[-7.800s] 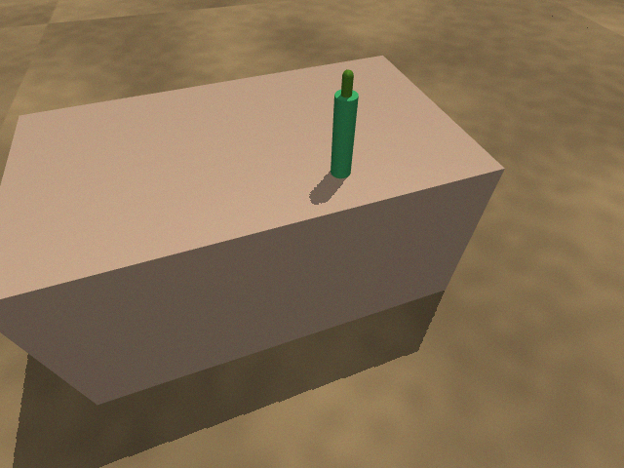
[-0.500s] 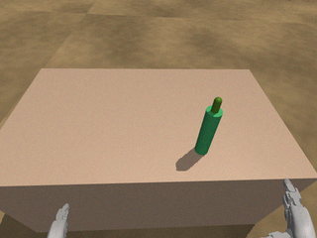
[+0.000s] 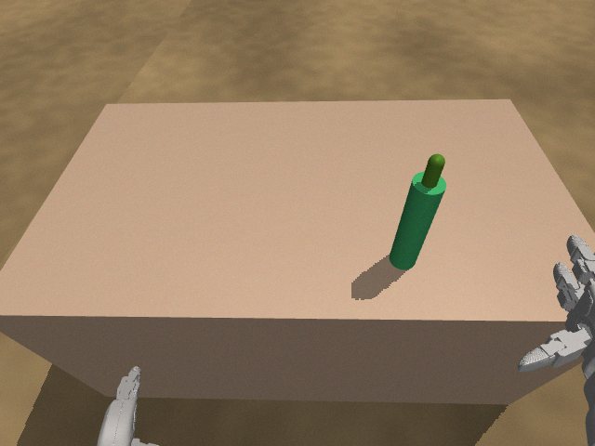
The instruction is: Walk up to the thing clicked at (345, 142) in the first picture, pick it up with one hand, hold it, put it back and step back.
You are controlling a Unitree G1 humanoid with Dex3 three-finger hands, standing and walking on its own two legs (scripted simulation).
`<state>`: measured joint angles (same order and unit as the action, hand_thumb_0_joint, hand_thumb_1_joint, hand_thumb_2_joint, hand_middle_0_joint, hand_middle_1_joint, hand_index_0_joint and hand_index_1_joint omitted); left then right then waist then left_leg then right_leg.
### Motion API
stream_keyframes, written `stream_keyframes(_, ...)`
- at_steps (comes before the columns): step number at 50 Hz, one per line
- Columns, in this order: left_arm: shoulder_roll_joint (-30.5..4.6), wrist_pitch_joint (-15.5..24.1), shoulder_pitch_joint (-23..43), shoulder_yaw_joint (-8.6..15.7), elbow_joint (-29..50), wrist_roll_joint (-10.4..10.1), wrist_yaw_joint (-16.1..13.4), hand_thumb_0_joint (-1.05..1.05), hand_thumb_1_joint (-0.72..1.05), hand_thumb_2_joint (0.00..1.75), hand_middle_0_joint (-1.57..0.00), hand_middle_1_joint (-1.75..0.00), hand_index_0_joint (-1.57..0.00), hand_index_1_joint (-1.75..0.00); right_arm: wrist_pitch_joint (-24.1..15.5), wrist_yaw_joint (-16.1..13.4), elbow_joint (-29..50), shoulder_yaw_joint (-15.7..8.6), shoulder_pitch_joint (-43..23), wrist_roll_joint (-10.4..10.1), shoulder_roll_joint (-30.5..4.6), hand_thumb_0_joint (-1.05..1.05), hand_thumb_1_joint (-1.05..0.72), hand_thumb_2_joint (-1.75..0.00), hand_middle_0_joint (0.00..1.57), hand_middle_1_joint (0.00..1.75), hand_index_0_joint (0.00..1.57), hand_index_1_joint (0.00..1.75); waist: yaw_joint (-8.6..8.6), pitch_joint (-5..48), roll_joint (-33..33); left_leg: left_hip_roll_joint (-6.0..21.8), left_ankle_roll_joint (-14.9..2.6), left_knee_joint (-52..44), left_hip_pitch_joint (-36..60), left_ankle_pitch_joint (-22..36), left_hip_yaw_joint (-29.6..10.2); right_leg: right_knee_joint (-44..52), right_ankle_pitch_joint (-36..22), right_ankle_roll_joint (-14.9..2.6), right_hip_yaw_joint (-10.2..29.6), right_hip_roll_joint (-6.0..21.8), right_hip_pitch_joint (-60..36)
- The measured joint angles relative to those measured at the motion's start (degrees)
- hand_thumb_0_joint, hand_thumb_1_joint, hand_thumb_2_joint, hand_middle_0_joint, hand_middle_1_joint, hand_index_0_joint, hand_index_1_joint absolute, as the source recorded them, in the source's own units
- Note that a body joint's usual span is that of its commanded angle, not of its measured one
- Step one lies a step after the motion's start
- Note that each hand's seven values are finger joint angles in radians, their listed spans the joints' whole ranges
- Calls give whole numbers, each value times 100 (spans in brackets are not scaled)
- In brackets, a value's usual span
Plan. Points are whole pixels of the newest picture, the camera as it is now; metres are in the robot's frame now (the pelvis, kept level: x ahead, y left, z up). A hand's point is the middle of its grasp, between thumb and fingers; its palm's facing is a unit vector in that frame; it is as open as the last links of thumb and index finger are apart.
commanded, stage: go down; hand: right
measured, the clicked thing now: (417, 216) +0.51 -0.17 -0.03
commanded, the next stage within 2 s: none
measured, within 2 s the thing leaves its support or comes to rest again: neither
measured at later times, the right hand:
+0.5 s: hand (556, 283) +0.35 -0.32 +0.03, palm faces +0.15 +0.99 -0.01, open 17.3 cm
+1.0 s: hand (561, 251) +0.40 -0.34 +0.03, palm faces +0.13 +0.99 +0.01, open 17.5 cm
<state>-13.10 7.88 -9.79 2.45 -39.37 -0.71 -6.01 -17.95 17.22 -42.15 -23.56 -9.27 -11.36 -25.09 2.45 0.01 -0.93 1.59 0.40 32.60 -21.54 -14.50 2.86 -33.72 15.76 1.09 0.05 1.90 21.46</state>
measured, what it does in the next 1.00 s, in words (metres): stands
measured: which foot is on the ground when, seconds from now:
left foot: down 0.00-1.00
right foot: down 0.00-1.00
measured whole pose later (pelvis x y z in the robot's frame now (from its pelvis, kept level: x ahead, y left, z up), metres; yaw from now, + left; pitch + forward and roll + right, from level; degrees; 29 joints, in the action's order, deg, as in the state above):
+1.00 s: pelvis +0.00 -0.01 -0.04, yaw +1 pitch +15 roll +2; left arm -15.1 9.7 -15.9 -1.6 -24.1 -0.5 -6.5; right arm -20.5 31.8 -62.0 -35.0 -30.1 -13.5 -40.9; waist 7.0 6.4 -2.3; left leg 0.7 0.7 50.5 -43.4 -21.7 2.8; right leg -54.3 24.6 0.6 0.8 3.1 44.4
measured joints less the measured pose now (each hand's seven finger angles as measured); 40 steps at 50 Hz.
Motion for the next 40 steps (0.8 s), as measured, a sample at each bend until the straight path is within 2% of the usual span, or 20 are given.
stream_keyframes(6, -51, 62, -171, 4, 254, -16, -86, -1, -52, 4, -6, -5, -7, -5, -239, 414, -584, -275, -450, -185, -240, -1, 60, -3, 4, 6, 5, 6, 69, 116, -49, -5, 34, 279, -361, -124, -53, -357, 187, -37, -42, 12, 376)
stream_keyframes(10, -77, 83, -209, -5, 260, -11, -120, -1, -52, 4, -6, -5, -6, -5, -299, 599, -674, -316, -503, -211, -270, -1, 59, -3, 5, 6, 5, 6, 49, 234, -49, -18, 56, 452, -570, -210, -80, -599, 323, -54, -61, 30, 605)
stream_keyframes(17, 21, 48, -266, -86, 447, 14, -164, -1, -53, 5, -6, -6, -6, -6, -284, 696, -504, -385, -451, -219, -232, -1, 54, -3, 5, 5, 5, 5, 21, 358, -44, -25, 80, 629, -728, -323, -64, -860, 479, -76, -36, 42, 808)
stream_keyframes(23, 38, 115, -355, -123, 741, 2, -181, -1, -53, 5, -6, -6, -7, -6, -293, 788, -577, -459, -608, -293, -354, -1, 50, -4, 6, 5, 6, 5, 46, 417, -79, -19, 79, 780, -851, -405, -29, -1022, 554, -74, 5, 38, 952)
stream_keyframes(29, -12, 202, -378, -146, 864, 0, -157, -1, -53, 5, -6, -6, -6, -6, -373, 1035, -929, -645, -1042, -419, -620, -1, 50, -3, 6, 5, 6, 5, 137, 471, -116, -25, 63, 1085, -1204, -508, -6, -1318, 644, -60, 42, 50, 1307)
stream_keyframes(35, -95, 211, -472, -233, 1099, 0, -142, -1, -53, 5, -6, -6, -6, -6, -377, 1275, -1343, -843, -1489, -420, -977, -1, 51, -3, 6, 5, 6, 5, 264, 473, -115, -46, 48, 1372, -1579, -584, -7, -1605, 725, -53, 54, 76, 1678)
stream_keyframes(40, -156, 193, -570, -316, 1313, 8, -129, -1, -53, 5, -6, -6, -6, -6, -322, 1361, -1647, -986, -1757, -357, -1230, -1, 52, -3, 6, 5, 6, 5, 349, 513, -113, -67, 38, 1538, -1826, -627, -20, -1774, 778, -45, 49, 100, 1916)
